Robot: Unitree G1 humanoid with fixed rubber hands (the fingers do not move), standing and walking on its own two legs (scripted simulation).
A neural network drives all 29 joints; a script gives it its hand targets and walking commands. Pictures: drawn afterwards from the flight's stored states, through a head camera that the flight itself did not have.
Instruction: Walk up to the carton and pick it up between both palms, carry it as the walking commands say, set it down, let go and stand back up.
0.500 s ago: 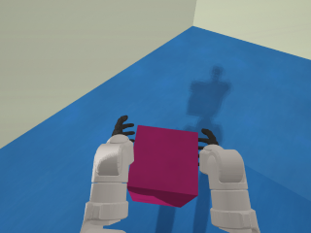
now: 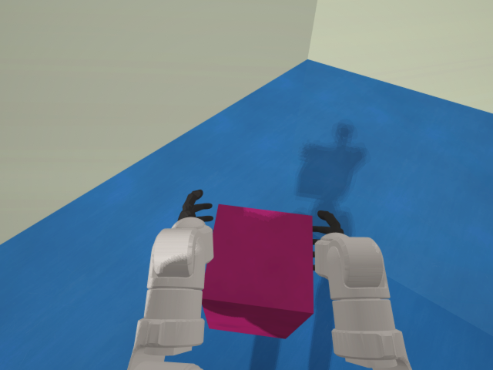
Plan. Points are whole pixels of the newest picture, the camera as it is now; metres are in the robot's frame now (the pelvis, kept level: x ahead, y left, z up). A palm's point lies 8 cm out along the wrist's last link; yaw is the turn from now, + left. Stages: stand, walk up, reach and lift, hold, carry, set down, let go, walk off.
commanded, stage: carry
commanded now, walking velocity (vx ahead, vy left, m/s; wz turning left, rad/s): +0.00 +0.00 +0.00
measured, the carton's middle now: (255, 278) +0.30 +0.01 -0.01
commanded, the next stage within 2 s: hold in 0.88 s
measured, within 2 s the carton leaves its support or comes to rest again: neither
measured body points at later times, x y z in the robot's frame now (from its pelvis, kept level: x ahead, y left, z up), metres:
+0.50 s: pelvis -0.04 +0.00 +0.00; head -0.06 +0.01 +0.45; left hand +0.29 +0.11 +0.10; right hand +0.27 -0.12 +0.08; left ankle -0.05 +0.04 -0.73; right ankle +0.02 -0.15 -0.73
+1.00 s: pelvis -0.04 -0.01 +0.01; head -0.08 -0.01 +0.46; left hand +0.27 +0.13 +0.05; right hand +0.27 -0.11 +0.04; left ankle -0.05 +0.04 -0.73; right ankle +0.02 -0.18 -0.72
